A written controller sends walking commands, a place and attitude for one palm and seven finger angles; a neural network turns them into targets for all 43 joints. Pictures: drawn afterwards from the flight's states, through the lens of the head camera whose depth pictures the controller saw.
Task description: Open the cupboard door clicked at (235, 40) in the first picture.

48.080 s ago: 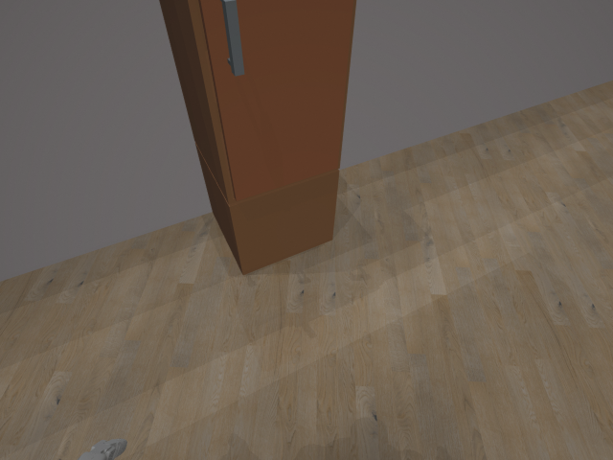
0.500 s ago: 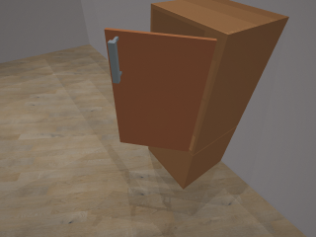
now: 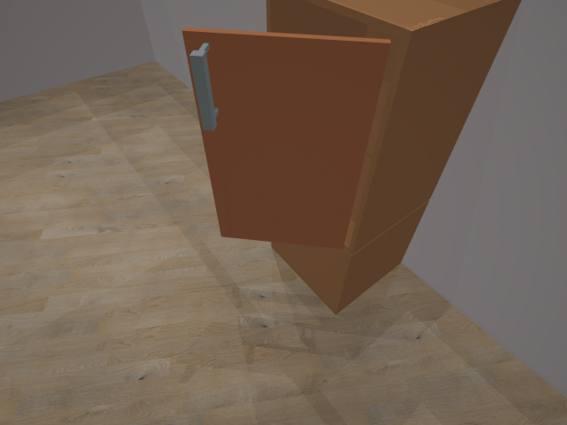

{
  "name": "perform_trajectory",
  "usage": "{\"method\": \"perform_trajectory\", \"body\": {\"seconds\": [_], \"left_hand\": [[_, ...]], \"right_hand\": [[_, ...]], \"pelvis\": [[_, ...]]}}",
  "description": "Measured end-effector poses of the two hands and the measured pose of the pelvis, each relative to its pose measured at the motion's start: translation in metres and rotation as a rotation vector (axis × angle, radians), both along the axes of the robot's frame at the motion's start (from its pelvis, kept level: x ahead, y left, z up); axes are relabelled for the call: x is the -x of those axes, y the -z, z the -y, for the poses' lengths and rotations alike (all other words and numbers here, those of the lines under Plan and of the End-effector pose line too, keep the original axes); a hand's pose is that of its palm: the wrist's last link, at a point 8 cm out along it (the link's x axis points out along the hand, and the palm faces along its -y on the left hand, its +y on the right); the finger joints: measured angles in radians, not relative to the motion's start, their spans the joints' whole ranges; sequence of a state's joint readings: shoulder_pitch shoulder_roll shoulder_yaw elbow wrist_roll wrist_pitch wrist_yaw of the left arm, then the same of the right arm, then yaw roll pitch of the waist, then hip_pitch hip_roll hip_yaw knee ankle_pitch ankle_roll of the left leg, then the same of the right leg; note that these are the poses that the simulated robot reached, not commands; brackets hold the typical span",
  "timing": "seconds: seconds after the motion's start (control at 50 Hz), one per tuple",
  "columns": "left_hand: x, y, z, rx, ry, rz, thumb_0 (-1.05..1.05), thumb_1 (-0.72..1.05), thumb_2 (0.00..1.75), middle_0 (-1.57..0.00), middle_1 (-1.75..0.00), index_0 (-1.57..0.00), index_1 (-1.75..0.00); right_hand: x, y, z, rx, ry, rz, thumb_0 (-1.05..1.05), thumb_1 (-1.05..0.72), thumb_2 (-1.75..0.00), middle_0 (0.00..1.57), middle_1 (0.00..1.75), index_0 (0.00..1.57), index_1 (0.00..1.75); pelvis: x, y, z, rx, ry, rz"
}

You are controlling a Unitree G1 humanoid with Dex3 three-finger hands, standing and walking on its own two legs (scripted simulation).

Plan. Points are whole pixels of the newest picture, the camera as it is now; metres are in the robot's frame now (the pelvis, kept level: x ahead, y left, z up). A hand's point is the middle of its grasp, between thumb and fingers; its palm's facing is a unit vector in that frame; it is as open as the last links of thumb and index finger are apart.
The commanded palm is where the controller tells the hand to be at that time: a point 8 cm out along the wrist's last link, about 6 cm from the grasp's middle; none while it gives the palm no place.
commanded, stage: shuffle to correct the standing spot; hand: left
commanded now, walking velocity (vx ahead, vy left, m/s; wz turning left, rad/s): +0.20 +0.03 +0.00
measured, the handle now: (207, 87) +0.66 +0.20 +0.16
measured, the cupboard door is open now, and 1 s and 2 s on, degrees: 45 45 45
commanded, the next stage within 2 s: come to a stop and stand still in 0.50 s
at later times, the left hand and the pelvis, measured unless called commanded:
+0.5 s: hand (181, 411) +0.18 +0.19 -0.16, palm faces -0.02 -0.98 -0.21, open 7.3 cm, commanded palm none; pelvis +0.08 +0.01 -0.01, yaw -3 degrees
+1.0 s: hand (162, 405) +0.19 +0.23 -0.18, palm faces -0.06 -0.98 -0.18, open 7.3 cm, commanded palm none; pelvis +0.14 +0.05 +0.00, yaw -6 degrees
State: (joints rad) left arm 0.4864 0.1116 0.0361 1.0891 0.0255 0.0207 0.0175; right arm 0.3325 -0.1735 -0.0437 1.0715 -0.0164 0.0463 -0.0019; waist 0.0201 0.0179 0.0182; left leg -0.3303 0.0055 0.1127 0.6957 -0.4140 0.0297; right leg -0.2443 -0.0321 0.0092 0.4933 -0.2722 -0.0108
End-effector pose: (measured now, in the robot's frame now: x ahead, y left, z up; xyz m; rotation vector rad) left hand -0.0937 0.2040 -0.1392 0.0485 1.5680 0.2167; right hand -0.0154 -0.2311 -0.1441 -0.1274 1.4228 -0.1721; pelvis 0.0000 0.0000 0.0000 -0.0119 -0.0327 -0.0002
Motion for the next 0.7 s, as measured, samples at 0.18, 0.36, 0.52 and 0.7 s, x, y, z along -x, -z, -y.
{"method": "perform_trajectory", "body": {"seconds": [0.18,0.36,0.52,0.7], "left_hand": [[-0.052,0.018,-0.023,0.036,0.067,0.048,0.01,0.91,0.9,-0.2,-0.3,-0.2,-0.29],[-0.195,-0.011,-0.048,-0.05,0.189,0.309,0.02,0.95,0.9,-0.2,-0.3,-0.2,-0.29],[-0.263,-0.007,-0.028,-0.054,0.204,0.432,0.01,0.93,0.9,-0.19,-0.3,-0.2,-0.29],[-0.253,0.019,-0.057,-0.012,0.146,0.269,0.0,0.95,0.9,-0.2,-0.3,-0.2,-0.29]], "right_hand": [[-0.012,0.0,-0.028,0.028,0.063,0.103,0.0,-0.91,-0.9,0.2,0.3,0.2,0.3],[0.003,-0.005,-0.059,-0.054,0.126,0.005,0.0,-0.91,-0.9,0.2,0.3,0.2,0.3],[-0.015,0.01,-0.046,-0.073,0.125,-0.095,0.0,-0.9,-0.9,0.21,0.3,0.2,0.3],[-0.126,-0.008,-0.032,0.053,0.065,0.098,0.0,-0.91,-0.9,0.2,0.3,0.2,0.3]], "pelvis": [[-0.014,0.007,-0.023,-0.006,0.052,-0.002],[-0.045,-0.007,-0.021,-0.01,0.07,-0.027],[-0.081,0.006,-0.011,0.012,0.053,-0.024],[-0.126,0.008,-0.036,0.043,0.046,-0.022]]}}
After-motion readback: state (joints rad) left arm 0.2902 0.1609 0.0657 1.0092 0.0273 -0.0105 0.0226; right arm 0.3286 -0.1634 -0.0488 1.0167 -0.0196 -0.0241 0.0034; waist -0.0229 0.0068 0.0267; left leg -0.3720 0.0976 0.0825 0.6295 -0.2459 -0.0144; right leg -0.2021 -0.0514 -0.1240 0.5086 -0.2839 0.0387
